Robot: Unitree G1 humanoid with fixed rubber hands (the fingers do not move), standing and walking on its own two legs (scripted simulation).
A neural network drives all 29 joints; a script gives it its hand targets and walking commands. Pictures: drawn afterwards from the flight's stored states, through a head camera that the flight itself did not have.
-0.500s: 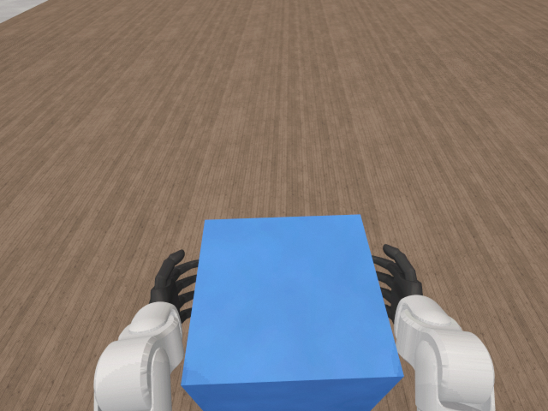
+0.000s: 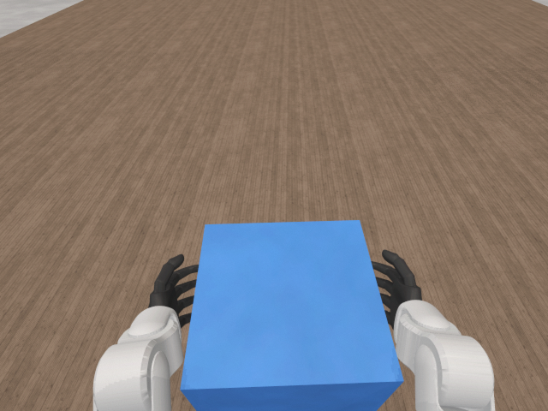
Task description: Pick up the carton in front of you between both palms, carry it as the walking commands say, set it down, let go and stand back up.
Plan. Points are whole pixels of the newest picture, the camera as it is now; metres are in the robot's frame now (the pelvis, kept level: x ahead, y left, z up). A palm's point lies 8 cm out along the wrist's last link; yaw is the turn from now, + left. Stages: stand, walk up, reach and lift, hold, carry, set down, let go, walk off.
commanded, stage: carry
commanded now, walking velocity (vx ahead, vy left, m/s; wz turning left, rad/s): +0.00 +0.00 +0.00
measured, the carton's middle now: (285, 332) +0.24 +0.00 +0.03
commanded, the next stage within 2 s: hold in 0.86 s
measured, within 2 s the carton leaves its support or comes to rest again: neither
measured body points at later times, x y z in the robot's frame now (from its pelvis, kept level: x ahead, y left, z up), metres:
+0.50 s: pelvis -0.04 +0.01 +0.00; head -0.06 +0.01 +0.45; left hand +0.24 +0.16 +0.05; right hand +0.23 -0.14 +0.05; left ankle -0.08 +0.11 -0.73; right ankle +0.02 -0.11 -0.73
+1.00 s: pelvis -0.04 +0.01 +0.01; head -0.04 +0.01 +0.46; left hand +0.25 +0.17 +0.03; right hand +0.25 -0.13 +0.03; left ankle -0.08 +0.12 -0.73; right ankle +0.02 -0.12 -0.73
